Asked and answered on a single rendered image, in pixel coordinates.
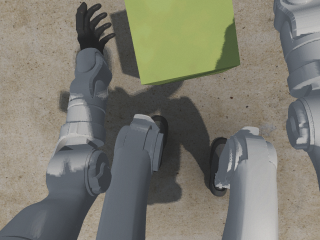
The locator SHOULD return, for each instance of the left robot shin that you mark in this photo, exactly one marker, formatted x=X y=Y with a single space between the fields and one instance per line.
x=138 y=118

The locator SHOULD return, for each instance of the robot right forearm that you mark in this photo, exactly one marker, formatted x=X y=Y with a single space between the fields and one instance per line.
x=298 y=22

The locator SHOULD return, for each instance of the left robot upper arm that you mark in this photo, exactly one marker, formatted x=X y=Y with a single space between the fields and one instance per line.
x=74 y=178

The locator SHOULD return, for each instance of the carton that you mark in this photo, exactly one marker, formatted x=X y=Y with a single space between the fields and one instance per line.
x=177 y=40

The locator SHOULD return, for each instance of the robot left hand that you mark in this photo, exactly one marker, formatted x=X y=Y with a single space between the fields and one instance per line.
x=88 y=37

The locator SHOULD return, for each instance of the robot left thigh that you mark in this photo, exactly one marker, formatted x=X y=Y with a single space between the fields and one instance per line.
x=123 y=215

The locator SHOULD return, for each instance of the robot left forearm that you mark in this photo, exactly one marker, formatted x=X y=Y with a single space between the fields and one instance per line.
x=84 y=126

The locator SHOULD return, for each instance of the right robot upper arm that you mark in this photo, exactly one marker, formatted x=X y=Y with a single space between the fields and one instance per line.
x=303 y=128

